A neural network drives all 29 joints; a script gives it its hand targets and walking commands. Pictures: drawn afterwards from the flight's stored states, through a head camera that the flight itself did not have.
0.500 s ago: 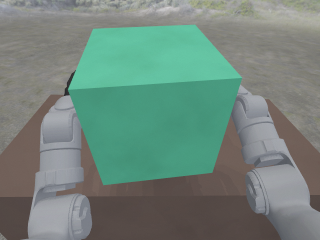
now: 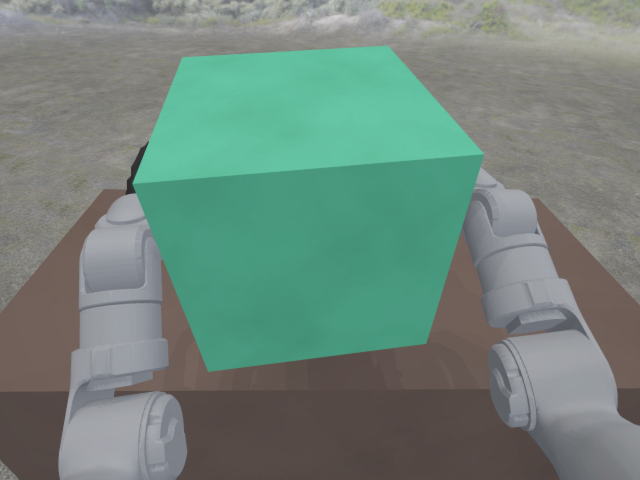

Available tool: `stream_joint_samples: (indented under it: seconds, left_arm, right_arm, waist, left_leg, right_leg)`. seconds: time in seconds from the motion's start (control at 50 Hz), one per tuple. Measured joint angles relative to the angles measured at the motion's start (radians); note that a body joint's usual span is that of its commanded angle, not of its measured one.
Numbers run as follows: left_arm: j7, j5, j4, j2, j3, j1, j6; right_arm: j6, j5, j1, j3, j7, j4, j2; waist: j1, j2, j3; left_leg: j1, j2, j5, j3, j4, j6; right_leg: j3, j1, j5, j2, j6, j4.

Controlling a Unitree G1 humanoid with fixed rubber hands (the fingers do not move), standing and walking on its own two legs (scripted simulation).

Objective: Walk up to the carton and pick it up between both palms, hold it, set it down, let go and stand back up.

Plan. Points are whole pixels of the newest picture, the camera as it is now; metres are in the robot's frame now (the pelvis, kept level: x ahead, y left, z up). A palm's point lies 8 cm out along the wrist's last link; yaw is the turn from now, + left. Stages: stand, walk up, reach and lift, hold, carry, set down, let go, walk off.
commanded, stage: hold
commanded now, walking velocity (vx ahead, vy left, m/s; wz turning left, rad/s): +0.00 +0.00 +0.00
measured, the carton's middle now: (303, 199) +0.38 +0.00 +0.23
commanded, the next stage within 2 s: none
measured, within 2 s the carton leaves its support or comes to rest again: neither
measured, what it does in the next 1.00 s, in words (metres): stands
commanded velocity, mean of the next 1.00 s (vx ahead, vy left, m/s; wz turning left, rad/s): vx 0.00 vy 0.00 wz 0.00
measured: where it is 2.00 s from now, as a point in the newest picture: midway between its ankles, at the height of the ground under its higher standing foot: outside the picture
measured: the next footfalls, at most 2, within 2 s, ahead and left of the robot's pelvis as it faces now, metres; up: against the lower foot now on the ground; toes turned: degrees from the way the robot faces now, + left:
none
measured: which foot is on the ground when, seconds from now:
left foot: down 0.00-1.00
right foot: down 0.00-1.00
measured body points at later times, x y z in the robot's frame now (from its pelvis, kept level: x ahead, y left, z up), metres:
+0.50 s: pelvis +0.00 +0.00 +0.00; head -0.08 +0.01 +0.44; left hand +0.37 +0.18 +0.24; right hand +0.39 -0.18 +0.27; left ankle +0.02 +0.12 -0.75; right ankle +0.01 -0.13 -0.75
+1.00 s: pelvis +0.00 +0.00 +0.00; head -0.07 +0.01 +0.44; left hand +0.37 +0.18 +0.24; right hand +0.39 -0.17 +0.26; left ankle +0.02 +0.12 -0.75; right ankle +0.01 -0.13 -0.75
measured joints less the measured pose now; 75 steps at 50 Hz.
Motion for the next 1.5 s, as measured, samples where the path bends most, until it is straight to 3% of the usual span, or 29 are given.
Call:
stream_joint_samples:
  seconds: [0.26, 1.04, 1.5]
  left_arm:
    - [-0.003, 0.003, 0.078, 0.011, -0.003, -0.042, -0.006]
    - [0.002, -0.006, 0.008, 0.010, -0.010, -0.001, 0.007]
    - [0.006, -0.004, 0.055, 0.015, -0.014, -0.026, -0.011]
  right_arm:
    - [-0.007, -0.016, -0.032, -0.008, 0.012, 0.071, -0.002]
    - [-0.002, 0.011, 0.011, 0.012, -0.006, 0.001, -0.002]
    - [-0.015, -0.003, -0.020, 0.003, 0.009, 0.053, -0.005]
  waist:
    - [0.001, -0.008, -0.006]
    - [-0.002, -0.001, 0.001]
    - [0.000, -0.002, -0.006]
  left_leg:
    - [0.003, 0.000, 0.004, 0.001, -0.004, 0.000]
    - [0.005, 0.003, -0.004, -0.008, 0.005, -0.003]
    - [-0.007, 0.003, 0.002, -0.002, 0.002, -0.002]
  right_leg:
    - [0.002, 0.001, 0.002, 0.000, -0.002, 0.000]
    - [-0.005, 0.013, 0.001, 0.005, -0.002, -0.008]
    - [0.002, -0.006, 0.004, 0.004, -0.003, -0.001]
